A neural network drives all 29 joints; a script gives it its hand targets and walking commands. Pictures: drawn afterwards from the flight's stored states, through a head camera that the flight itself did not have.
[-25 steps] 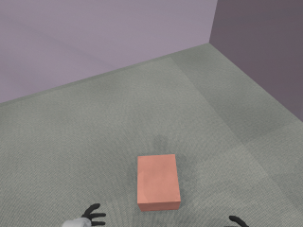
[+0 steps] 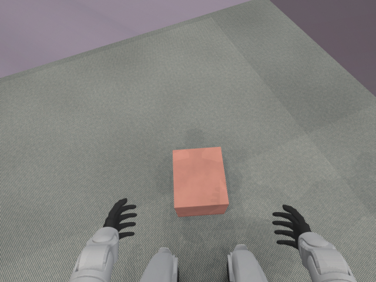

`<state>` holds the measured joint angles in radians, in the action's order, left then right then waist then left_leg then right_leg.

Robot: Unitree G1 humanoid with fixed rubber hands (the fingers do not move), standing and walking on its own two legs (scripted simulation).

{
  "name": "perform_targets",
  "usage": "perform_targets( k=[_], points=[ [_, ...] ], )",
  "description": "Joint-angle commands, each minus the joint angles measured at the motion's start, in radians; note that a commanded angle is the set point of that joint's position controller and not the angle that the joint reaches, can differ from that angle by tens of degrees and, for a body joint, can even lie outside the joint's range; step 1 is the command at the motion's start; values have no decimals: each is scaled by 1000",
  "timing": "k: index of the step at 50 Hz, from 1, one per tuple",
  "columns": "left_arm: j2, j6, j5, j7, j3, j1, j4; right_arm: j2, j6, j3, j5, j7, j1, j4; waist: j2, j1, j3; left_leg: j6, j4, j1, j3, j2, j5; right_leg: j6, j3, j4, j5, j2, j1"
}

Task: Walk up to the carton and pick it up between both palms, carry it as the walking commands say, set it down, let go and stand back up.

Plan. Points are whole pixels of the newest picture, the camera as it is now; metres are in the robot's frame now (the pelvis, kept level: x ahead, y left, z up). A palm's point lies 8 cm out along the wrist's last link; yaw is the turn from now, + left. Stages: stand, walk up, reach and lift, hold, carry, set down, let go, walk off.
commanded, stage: reach and lift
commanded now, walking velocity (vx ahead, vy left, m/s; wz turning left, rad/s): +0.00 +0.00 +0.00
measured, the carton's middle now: (198, 182) +0.52 +0.00 -0.60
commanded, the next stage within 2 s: none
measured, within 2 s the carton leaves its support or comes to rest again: neither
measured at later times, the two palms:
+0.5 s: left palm (126, 173) +0.39 +0.20 -0.12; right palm (271, 168) +0.40 -0.19 -0.13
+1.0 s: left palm (128, 136) +0.52 +0.21 -0.14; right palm (252, 129) +0.54 -0.16 -0.15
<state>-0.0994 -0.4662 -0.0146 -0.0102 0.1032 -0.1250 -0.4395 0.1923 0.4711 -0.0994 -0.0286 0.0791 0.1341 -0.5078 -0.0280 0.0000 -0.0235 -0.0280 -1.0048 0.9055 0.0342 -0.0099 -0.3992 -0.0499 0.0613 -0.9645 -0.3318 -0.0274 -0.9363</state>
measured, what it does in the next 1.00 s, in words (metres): stands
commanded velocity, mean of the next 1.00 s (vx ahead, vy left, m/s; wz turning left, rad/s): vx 0.00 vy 0.00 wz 0.00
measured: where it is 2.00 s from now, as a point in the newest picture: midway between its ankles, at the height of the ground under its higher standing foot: outside the picture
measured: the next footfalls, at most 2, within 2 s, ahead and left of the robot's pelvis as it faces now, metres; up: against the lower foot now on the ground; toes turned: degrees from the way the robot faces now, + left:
none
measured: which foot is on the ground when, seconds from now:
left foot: down 0.00-1.00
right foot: down 0.00-1.00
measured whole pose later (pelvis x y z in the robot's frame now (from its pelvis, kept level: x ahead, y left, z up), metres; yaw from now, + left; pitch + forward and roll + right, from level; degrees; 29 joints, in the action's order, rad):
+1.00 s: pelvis +0.00 +0.00 -0.05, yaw +2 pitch +47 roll +0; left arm -0.23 -0.14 -0.06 -0.02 0.36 -1.16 -0.84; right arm 0.21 0.16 -0.38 -0.10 -0.03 1.20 -0.88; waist -0.01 0.01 -0.06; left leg -0.04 -1.08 1.57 0.07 0.02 -0.34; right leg -0.07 0.06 -1.04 -0.29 -0.03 -1.58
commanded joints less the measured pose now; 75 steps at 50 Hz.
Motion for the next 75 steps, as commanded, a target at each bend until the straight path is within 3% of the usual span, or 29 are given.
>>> perform_targets(
  k=[1,2,3,6,7,8,11,13,14,15,21,26,28,29,34,36,37,44,48,51,54,55,56,61,64,66,67,69,75],
  points=[
    [-104,-21,23,-10,51,-262,67,103,21,-28,24,-6,302,95,51,21,-305,1,176,-57,-79,39,-139,48,-161,67,-149,72,242],
    [-83,-33,26,-16,51,-295,35,109,29,-19,36,-12,342,66,35,32,-340,-1,157,-58,-94,49,-138,47,-151,63,-157,68,236],
    [-90,-36,36,-20,44,-343,34,109,38,-40,29,-17,363,40,49,9,-354,2,169,-66,-81,44,-144,45,-171,48,-155,77,216],
    [-105,-55,40,-29,67,-445,-13,95,55,-45,24,-35,455,-37,24,19,-368,-6,157,-44,-97,52,-148,47,-164,47,-166,63,182],
    [-91,-58,44,-31,58,-485,-37,117,55,-67,16,-40,489,-56,21,-4,-394,-12,154,-53,-95,42,-140,40,-172,31,-146,72,157],
    [-104,-54,41,-35,65,-521,-44,103,49,-68,19,-45,534,-58,5,10,-397,-20,140,-42,-98,52,-113,45,-159,37,-132,74,152],
    [-103,-28,48,-39,70,-601,-71,91,29,-86,14,-67,604,-124,35,-10,-475,-28,115,-11,-115,48,-58,35,-156,30,-84,75,173],
    [-149,-3,25,-41,111,-660,-101,78,8,-90,3,-84,656,-156,37,14,-468,-28,108,34,-125,58,-42,30,-148,31,-71,70,160],
    [-148,12,17,-39,106,-667,-133,78,-7,-101,2,-91,683,-154,32,7,-507,-31,99,46,-129,60,-7,26,-141,32,-29,80,177],
    [-161,31,23,-37,120,-684,-126,51,-21,-77,11,-101,701,-160,74,15,-546,-27,81,64,-134,64,31,20,-136,23,9,76,202],
    [-196,141,10,-12,171,-786,-224,15,-105,-99,10,-157,834,-165,71,49,-695,-28,40,175,-153,90,133,-3,-101,-1,157,82,275],
    [-239,240,4,10,190,-868,-279,13,-188,-125,7,-184,883,-210,44,31,-809,-33,22,210,-140,100,260,-9,-90,-19,328,90,244],
    [-240,281,15,18,208,-899,-292,9,-225,-122,17,-189,915,-197,59,35,-878,-34,11,240,-134,102,329,-11,-86,-42,431,86,277],
    [-263,296,13,22,215,-909,-311,37,-239,-146,-2,-192,916,-208,76,19,-908,-40,7,253,-129,103,339,-10,-91,-49,438,94,283],
    [-263,353,25,39,234,-1026,-324,25,-296,-159,-16,-172,1021,-213,76,21,-946,-39,2,324,-114,109,427,-5,-66,-60,532,88,231],
    [-259,362,28,38,224,-1085,-315,44,-311,-170,-20,-160,1087,-214,64,17,-922,-39,7,311,-103,100,444,3,-72,-59,505,90,168],
    [-258,360,20,35,221,-1107,-337,58,-310,-195,-26,-156,1098,-235,15,22,-946,-41,16,282,-102,97,424,6,-73,-61,458,91,145],
    [-238,341,-22,7,236,-1238,-345,113,-318,-259,-53,-122,1250,-273,-14,18,-971,-52,10,158,-99,97,415,7,-117,-66,344,107,-35],
    [-231,347,-51,-14,267,-1260,-272,113,-326,-300,-91,-103,1246,-286,3,-3,-1090,-57,-11,96,-90,101,554,19,-138,-83,453,116,-23],
    [-191,350,-66,-16,265,-1211,-226,107,-344,-306,-93,-86,1189,-251,-22,-4,-1162,-58,-35,4,-73,99,710,18,-148,-87,534,122,-75],
    [-146,356,-90,-13,271,-1167,-219,90,-366,-313,-101,-70,1153,-246,-49,5,-1099,-51,-51,-19,-47,80,771,18,-150,-93,525,120,-215],
    [-139,361,-87,-13,291,-1171,-211,88,-374,-312,-107,-72,1167,-235,-24,4,-1094,-54,-60,47,-55,85,771,21,-145,-89,561,122,-193],
    [-145,363,-88,-11,288,-1163,-234,91,-379,-307,-98,-72,1180,-228,-23,18,-1066,-51,-69,69,-58,83,718,15,-142,-97,522,116,-210],
    [-172,379,-83,-17,305,-1229,-292,62,-384,-309,-114,-93,1250,-257,62,14,-927,-43,-138,417,-95,92,467,6,-134,-204,413,106,-243],
    [-188,372,-80,-20,296,-1256,-330,65,-367,-301,-111,-112,1274,-303,54,22,-921,-48,-206,504,-111,99,338,2,-130,-276,317,111,-283],
    [-208,363,-65,-23,281,-1287,-339,82,-357,-292,-93,-126,1286,-295,47,7,-996,-53,-265,495,-126,102,304,-1,-145,-331,299,123,-263],
    [-232,359,-61,-27,287,-1310,-335,115,-348,-303,-98,-134,1312,-316,37,26,-1014,-55,-284,511,-130,106,298,-1,-146,-360,282,124,-282],
    [-259,349,-53,-31,278,-1327,-353,113,-337,-276,-69,-143,1306,-330,32,28,-1015,-53,-326,537,-138,104,277,0,-148,-397,262,128,-328],
    [-322,336,25,-44,222,-1427,-268,184,-319,-213,8,-179,1416,-233,31,30,-1252,-54,-481,547,-168,109,299,-13,-147,-552,311,129,-271]
  ],
)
